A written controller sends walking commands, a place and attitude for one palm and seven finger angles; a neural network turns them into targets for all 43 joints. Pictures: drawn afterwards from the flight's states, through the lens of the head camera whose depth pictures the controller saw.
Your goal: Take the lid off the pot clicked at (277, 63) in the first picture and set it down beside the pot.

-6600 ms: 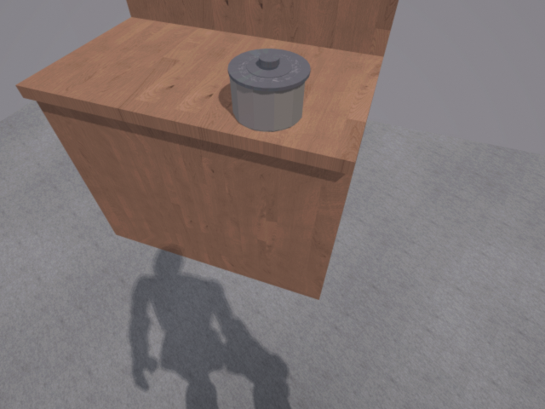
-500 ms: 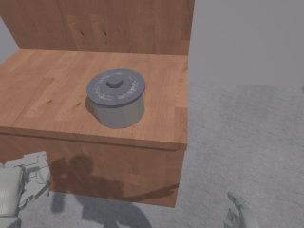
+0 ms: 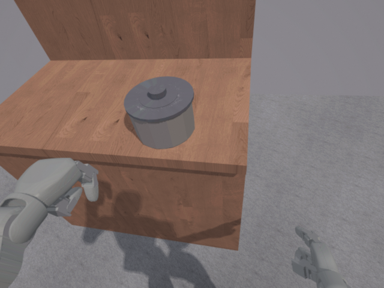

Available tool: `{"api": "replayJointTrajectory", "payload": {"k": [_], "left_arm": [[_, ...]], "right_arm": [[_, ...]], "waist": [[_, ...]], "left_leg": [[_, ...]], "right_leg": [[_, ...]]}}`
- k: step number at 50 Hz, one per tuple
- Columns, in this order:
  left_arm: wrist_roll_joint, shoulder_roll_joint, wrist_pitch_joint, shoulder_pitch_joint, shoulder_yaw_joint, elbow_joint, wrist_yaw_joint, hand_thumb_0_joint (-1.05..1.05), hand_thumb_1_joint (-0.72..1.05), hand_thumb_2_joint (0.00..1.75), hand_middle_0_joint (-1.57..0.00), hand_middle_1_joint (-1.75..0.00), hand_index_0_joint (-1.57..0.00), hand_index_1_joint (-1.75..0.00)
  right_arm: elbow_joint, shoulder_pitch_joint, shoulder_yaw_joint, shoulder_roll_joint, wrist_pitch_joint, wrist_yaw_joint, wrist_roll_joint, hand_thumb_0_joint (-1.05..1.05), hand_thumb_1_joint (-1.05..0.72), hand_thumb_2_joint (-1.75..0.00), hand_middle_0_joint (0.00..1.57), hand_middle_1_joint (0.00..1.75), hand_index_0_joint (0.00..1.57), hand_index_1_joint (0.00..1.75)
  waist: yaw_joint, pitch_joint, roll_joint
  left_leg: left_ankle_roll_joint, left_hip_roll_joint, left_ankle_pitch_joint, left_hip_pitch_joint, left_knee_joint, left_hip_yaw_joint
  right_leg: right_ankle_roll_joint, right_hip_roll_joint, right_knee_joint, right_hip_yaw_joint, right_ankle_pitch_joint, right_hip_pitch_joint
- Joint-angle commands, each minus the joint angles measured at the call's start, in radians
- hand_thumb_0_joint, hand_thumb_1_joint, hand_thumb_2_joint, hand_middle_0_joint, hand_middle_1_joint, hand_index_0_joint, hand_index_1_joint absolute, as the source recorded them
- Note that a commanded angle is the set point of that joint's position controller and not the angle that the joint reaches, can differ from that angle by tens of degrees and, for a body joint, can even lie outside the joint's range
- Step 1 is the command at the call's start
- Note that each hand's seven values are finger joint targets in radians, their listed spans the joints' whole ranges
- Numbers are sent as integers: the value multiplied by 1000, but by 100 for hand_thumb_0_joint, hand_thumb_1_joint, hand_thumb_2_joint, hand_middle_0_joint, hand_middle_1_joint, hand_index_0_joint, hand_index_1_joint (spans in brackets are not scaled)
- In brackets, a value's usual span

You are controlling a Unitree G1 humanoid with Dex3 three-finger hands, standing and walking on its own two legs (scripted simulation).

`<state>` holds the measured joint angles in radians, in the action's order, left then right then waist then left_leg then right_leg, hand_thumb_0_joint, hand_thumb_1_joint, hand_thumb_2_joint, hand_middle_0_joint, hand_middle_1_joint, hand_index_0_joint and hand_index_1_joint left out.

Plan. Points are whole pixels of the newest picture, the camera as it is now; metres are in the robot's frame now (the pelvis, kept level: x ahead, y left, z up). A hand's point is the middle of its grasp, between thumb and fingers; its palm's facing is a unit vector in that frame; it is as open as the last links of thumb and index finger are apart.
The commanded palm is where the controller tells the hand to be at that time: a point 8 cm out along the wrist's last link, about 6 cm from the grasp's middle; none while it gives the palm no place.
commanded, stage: reach forward and open the fingers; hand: left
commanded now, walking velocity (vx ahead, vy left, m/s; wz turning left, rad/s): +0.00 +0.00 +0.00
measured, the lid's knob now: (157, 91) +0.56 +0.17 +0.12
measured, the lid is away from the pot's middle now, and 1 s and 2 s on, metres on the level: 0.00 0.00 0.00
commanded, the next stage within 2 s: move the open hand above the knob in 0.60 s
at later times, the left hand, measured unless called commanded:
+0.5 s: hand (71, 165) +0.28 +0.25 +0.16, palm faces -0.14 -0.05 -0.99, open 9.5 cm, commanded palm +0.25 +0.25 +0.24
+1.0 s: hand (90, 137) +0.33 +0.24 +0.17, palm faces -0.19 -0.05 -0.98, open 9.9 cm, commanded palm +0.31 +0.23 +0.26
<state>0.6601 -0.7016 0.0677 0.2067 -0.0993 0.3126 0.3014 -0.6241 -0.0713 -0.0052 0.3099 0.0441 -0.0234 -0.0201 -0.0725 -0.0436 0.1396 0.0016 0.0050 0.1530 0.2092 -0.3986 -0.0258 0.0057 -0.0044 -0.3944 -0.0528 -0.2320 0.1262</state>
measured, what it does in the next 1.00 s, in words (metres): stands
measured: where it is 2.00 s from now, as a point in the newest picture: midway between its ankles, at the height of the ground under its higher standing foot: outside the picture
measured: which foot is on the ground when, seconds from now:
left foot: down 0.00-1.00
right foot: down 0.00-1.00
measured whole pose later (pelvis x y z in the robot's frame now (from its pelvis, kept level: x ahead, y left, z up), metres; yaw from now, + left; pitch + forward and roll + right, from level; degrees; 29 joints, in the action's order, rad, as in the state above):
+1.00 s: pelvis -0.01 +0.01 +0.00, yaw +0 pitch -1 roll +0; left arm 0.76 -0.65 0.18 -0.44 0.09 -0.04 0.49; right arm -0.63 -0.07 -0.03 0.30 0.09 0.02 -0.04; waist -0.06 -0.04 0.12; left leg -0.01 -0.01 0.10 0.22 -0.34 -0.01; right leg 0.00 -0.02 -0.37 -0.04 -0.19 0.16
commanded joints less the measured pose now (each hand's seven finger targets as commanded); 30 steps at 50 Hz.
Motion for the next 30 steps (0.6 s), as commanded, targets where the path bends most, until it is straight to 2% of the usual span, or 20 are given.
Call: {"api": "replayJointTrajectory", "payload": {"k": [1, 3, 4, 5, 6, 8, 10, 11, 12, 15, 16, 19, 20, 21, 23, 24, 25, 26, 28, 30], "left_arm": [[5, -222, -45, -253, -156, 167, -9, 0, 11, 130, -101, -58, -101, -58], [5, -233, -41, -257, -173, 72, -6, 0, 6, 132, -99, -51, -99, -51], [13, -270, -44, -303, -198, 76, -6, 0, 3, 133, -98, -47, -98, -47], [33, -270, -30, -320, -193, 80, -6, 0, 0, 134, -97, -44, -97, -44], [26, -238, -37, -391, -154, 83, -5, 0, -3, 135, -95, -40, -95, -40], [24, -224, -38, -433, -127, 98, -4, 0, -8, 137, -93, -33, -93, -33], [45, -262, -27, -435, -161, 132, -8, 0, -14, 139, -91, -26, -91, -26], [45, -239, -27, -474, -134, 91, -3, 0, -17, 140, -90, -22, -90, -22], [44, -233, -18, -466, -130, 34, 2, 0, -20, 141, -88, -19, -88, -19], [56, -255, 13, -503, -141, 24, 11, 0, -29, 145, -85, -8, -85, -8], [54, -237, 5, -580, -109, 48, 17, 0, -29, 146, -85, -8, -85, -8], [51, -243, 8, -597, -107, 46, 28, 0, -29, 146, -85, -8, -85, -8], [56, -275, 20, -587, -141, 37, 29, 0, -29, 146, -85, -8, -85, -8], [60, -249, 15, -638, -111, 23, 37, 0, -29, 146, -85, -8, -85, -8], [53, -246, 26, -619, -108, -41, 47, 0, -29, 146, -85, -8, -85, -8], [54, -244, 27, -650, -105, -12, 51, 0, -29, 146, -85, -8, -85, -8], [56, -251, 37, -646, -111, 1, 52, 0, -29, 146, -85, -8, -85, -8], [61, -244, 30, -707, -92, 23, 57, 0, -29, 147, -85, -8, -85, -8], [59, -242, 42, -700, -89, -33, 65, 0, -29, 147, -85, -8, -85, -8], [63, -256, 55, -730, -95, -35, 68, 0, -29, 147, -85, -8, -85, -8]], "right_arm": [[168, 136, 19, 74, -54, -1, -1, 0, -90, -90, 20, 30, 20, 30], [154, 116, 26, 85, -35, 1, -4, 0, -90, -90, 20, 30, 20, 30], [153, 126, 26, 90, -28, 3, -5, 0, -90, -90, 20, 30, 20, 30], [166, 145, 27, 90, -33, 12, -7, 0, -90, -90, 20, 30, 20, 30], [164, 138, 19, 82, -29, 12, -8, 0, -90, -90, 20, 30, 20, 30], [163, 140, 24, 81, -27, 13, -8, 0, -90, -90, 20, 30, 20, 30], [176, 157, 27, 84, -41, 26, -7, 0, -90, -90, 20, 30, 20, 30], [165, 145, 17, 80, -36, 25, -3, 0, -90, -90, 20, 30, 20, 30], [153, 140, 21, 82, -27, 23, -6, 0, -90, -90, 20, 30, 20, 30], [165, 155, 26, 93, -24, 34, -12, 0, -90, -90, 20, 30, 20, 30], [162, 154, 16, 85, -23, 35, -11, 0, -90, -90, 20, 30, 20, 30], [162, 152, 21, 85, -26, 32, -8, 0, -90, -90, 20, 30, 20, 30], [169, 158, 25, 92, -34, 39, -10, 0, -90, -90, 20, 30, 20, 30], [162, 153, 13, 85, -31, 37, -8, 0, -90, -90, 20, 30, 20, 30], [157, 142, 18, 91, -20, 34, -11, 0, -90, -90, 20, 30, 20, 30], [160, 144, 21, 92, -18, 35, -12, 0, -90, -90, 20, 30, 20, 30], [171, 157, 24, 97, -26, 43, -17, 0, -90, -90, 20, 30, 20, 30], [165, 151, 15, 88, -26, 42, -12, 0, -90, -90, 20, 30, 20, 30], [160, 143, 19, 93, -18, 37, -14, 0, -90, -90, 20, 30, 20, 30], [166, 156, 22, 100, -23, 42, -18, 0, -90, -90, 20, 30, 20, 30]], "waist": [[0, 219, -79], [-1, 156, -108], [-6, 173, -106], [-10, 174, -80], [1, 183, -87], [-1, 201, -46], [-15, 240, -24], [-7, 237, -47], [-1, 194, -71], [-10, 194, -53], [-1, 218, -58], [-8, 244, -41], [-15, 242, -44], [-3, 248, -63], [-4, 201, -74], [-2, 216, -79], [-7, 226, -38], [-2, 263, -48], [0, 227, -78], [-2, 227, -43]], "left_leg": [[-53, -69, -182, -175, 31, 30], [-49, -63, -130, -149, 60, 36], [-48, -63, -122, -151, 67, 38], [-43, -60, -102, -139, 70, 33], [-46, -64, -100, -146, 76, 32], [-46, -61, -97, -164, 86, 30], [-41, -56, -105, -165, 85, 16], [-44, -62, -108, -164, 94, 18], [-43, -57, -87, -152, 100, 25], [-38, -50, -43, -125, 113, 15], [-42, -57, -51, -140, 115, 15], [-43, -56, -59, -150, 113, 12], [-40, -53, -60, -141, 111, 4], [-42, -57, -60, -148, 115, 11], [-42, -55, -42, -123, 119, 17], [-40, -54, -40, -128, 122, 15], [-38, -51, -43, -129, 118, 7], [-42, -60, -67, -151, 113, 13], [-41, -54, -44, -134, 120, 13], [-39, -52, -27, -125, 120, 2]], "right_leg": [[-20, 44, 98, 11, 179, 12], [-21, 47, 119, 6, 132, 31], [-19, 46, 122, 9, 118, 26], [-12, 58, 124, 17, 88, 33], [-11, 48, 121, 12, 75, 19], [-9, 52, 121, 12, 69, 17], [2, 63, 112, 21, 69, 2], [2, 55, 113, 13, 63, -4], [-2, 58, 122, 11, 49, 17], [4, 67, 120, 16, 9, 19], [5, 58, 117, 16, 11, 6], [4, 58, 110, 17, 24, 2], [9, 67, 109, 14, 22, 7], [7, 61, 109, 13, 16, 1], [3, 60, 115, 12, 10, 18], [3, 60, 111, 10, 11, 13], [9, 69, 108, 12, 11, 17], [9, 62, 105, 14, 25, 1], [4, 63, 110, 10, 13, 17], [10, 71, 108, 11, -2, 29]]}}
